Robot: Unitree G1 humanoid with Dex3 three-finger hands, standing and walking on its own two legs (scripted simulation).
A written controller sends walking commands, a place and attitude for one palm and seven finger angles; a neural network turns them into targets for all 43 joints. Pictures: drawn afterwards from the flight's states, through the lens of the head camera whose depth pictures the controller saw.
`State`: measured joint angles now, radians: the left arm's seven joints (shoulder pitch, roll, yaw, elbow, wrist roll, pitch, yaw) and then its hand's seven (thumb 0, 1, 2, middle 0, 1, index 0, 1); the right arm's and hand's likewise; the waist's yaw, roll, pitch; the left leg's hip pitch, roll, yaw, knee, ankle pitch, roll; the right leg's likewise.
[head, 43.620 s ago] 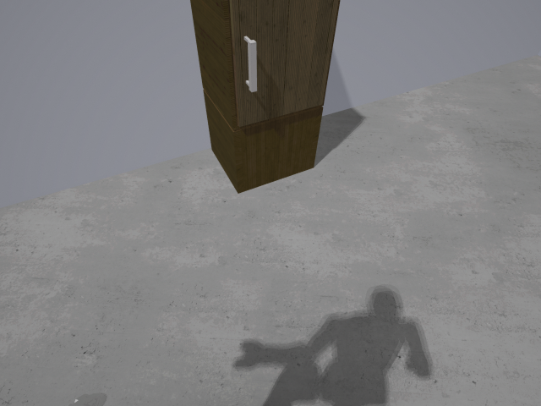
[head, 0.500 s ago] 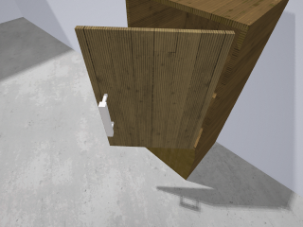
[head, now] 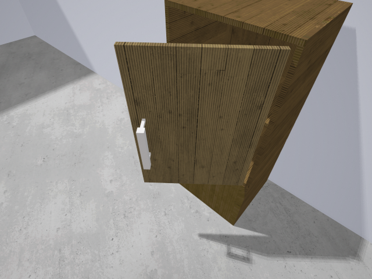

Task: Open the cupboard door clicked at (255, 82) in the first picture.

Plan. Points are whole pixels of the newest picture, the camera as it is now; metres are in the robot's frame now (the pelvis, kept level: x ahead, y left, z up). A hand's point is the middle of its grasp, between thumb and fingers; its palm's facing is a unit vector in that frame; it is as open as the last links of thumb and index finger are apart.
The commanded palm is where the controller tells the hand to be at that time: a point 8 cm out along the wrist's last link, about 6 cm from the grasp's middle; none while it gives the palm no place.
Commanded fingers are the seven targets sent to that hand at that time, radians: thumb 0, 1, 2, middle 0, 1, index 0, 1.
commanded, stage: come to a stop and stand still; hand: left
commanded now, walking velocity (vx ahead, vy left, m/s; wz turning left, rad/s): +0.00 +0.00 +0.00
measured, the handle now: (145, 145) +0.53 +0.17 -0.07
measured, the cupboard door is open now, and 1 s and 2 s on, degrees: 40 40 40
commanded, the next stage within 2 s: look again from close up in 0.10 s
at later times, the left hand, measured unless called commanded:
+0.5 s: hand out of the picture +0.03 +0.23 -0.16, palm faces -0.02 -0.96 -0.29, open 7.4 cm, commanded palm none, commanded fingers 0.00 0.90 0.90 -0.20 -0.30 -0.20 -0.30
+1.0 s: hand (81, 253) +0.18 +0.24 -0.04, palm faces +0.31 -0.94 -0.11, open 7.6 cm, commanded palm +0.11 +0.28 -0.07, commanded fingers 0.00 0.67 0.80 -0.22 -0.45 -0.22 -0.45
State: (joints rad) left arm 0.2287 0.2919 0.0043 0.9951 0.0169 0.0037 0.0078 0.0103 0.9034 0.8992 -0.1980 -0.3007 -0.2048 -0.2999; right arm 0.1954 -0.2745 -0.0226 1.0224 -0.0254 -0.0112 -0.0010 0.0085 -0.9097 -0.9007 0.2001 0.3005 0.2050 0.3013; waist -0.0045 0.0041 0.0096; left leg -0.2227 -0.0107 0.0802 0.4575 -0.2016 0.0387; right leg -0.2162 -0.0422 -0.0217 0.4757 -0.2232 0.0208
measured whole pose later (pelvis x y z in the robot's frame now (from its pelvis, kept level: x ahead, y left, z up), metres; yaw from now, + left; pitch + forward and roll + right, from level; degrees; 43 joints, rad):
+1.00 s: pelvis +0.00 +0.00 -0.01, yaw +3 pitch +2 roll +0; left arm 0.34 0.23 0.21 0.36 -0.20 -0.29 -0.06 0.02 0.85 0.87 -0.20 -0.34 -0.21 -0.34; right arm 0.27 -0.24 -0.02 0.78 0.02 -0.23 -0.04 0.01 -0.91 -0.90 0.20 0.30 0.20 0.30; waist -0.02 -0.02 -0.02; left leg -0.40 -0.03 0.04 0.62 -0.26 0.03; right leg -0.38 -0.06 -0.06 0.65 -0.31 0.00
